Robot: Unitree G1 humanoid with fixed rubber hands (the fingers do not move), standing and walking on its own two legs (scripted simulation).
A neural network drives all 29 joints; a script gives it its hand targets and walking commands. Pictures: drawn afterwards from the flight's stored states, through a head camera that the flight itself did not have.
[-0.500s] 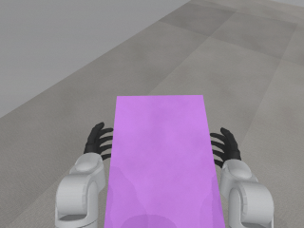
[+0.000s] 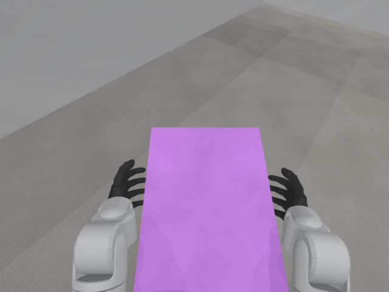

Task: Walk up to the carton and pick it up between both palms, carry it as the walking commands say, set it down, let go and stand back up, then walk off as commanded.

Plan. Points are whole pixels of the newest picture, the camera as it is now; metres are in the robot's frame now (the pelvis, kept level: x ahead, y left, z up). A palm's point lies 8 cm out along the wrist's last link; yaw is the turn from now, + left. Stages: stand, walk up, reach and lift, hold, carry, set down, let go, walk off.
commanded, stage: carry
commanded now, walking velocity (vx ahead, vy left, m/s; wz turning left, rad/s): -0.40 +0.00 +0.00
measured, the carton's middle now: (205, 211) +0.29 +0.01 +0.02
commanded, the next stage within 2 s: none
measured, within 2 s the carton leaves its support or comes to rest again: neither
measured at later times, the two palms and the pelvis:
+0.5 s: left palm out of the picture +0.01 +0.12 +0.10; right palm out of the picture +0.01 -0.17 +0.11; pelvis -0.25 -0.02 +0.00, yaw +0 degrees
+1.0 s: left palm out of the picture -0.26 +0.09 +0.10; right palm out of the picture -0.28 -0.20 +0.08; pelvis -0.52 -0.04 +0.00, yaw -1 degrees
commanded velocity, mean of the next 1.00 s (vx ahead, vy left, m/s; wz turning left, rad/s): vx -0.40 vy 0.00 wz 0.00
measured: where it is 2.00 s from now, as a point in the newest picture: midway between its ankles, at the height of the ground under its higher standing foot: outside the picture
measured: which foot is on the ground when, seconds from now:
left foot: down 0.00-0.14, up 0.16-0.52, down 0.54-0.90, up 0.92-1.00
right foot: up 0.00-0.10, down 0.12-0.54, up 0.56-0.88, down 0.90-1.00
